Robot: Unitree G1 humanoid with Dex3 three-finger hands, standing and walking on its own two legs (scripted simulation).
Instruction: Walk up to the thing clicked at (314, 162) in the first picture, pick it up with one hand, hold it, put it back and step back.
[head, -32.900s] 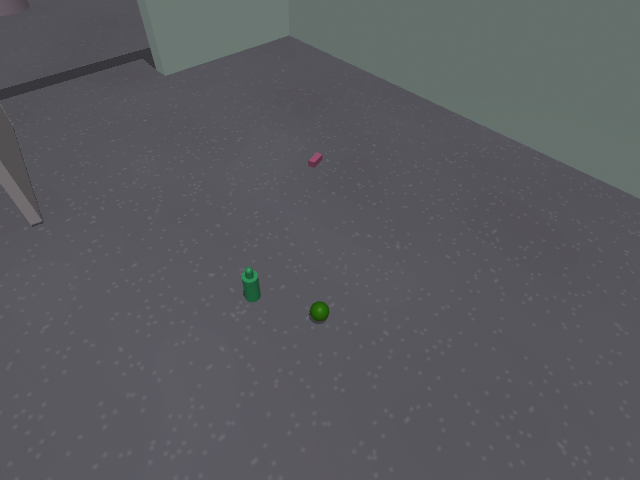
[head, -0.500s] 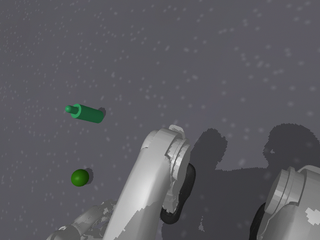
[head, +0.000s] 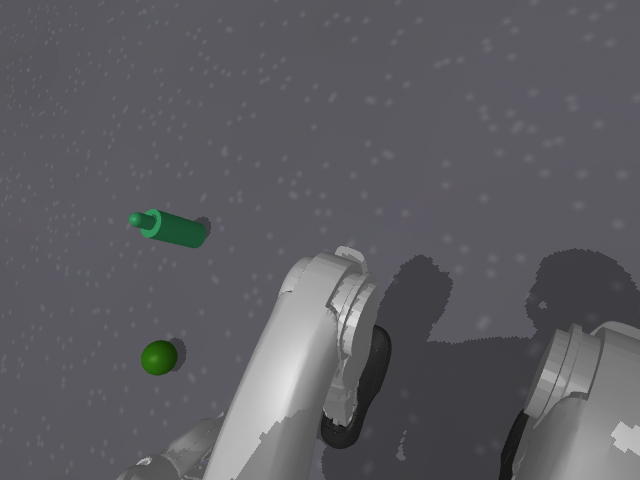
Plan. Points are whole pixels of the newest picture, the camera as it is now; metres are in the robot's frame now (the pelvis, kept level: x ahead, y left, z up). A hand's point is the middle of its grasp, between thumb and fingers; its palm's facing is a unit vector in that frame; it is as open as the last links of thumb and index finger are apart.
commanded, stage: close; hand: right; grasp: from above
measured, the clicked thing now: out of the picture +0.43 -0.33 -0.28
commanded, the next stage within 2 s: settle in 1.18 s
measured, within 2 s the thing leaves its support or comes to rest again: leaves its support in 1.52 s
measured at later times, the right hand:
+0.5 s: hand out of the picture +0.42 -0.34 -0.24, palm faces -0.48 +0.17 -0.86, open 8.4 cm
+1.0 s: hand out of the picture +0.41 -0.33 -0.24, palm faces -0.43 +0.10 -0.90, open 6.5 cm
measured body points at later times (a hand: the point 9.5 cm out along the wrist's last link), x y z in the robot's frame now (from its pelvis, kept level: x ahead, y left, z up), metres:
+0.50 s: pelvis +0.01 +0.00 +0.00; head +0.27 -0.13 +0.34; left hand +0.07 +0.26 -0.06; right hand +0.44 -0.35 -0.20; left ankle +0.12 +0.13 -0.26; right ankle +0.07 -0.13 -0.26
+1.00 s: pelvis +0.00 +0.00 +0.01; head +0.26 -0.14 +0.35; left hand +0.08 +0.27 -0.05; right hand +0.43 -0.33 -0.19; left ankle +0.12 +0.13 -0.26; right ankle +0.07 -0.13 -0.26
